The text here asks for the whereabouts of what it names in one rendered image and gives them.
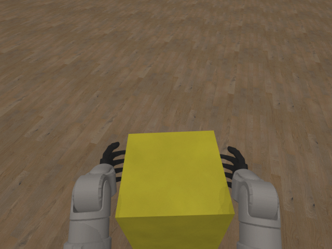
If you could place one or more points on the left robot hand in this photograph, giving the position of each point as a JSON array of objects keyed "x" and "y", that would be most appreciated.
[{"x": 109, "y": 155}]

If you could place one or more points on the right robot hand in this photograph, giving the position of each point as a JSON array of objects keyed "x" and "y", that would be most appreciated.
[{"x": 238, "y": 163}]

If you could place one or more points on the left robot forearm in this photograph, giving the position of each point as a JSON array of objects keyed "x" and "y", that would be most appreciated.
[{"x": 90, "y": 209}]

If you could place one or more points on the right robot forearm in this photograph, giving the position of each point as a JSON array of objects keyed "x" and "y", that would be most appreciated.
[{"x": 259, "y": 211}]

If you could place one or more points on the carton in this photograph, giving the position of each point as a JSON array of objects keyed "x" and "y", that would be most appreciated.
[{"x": 173, "y": 192}]

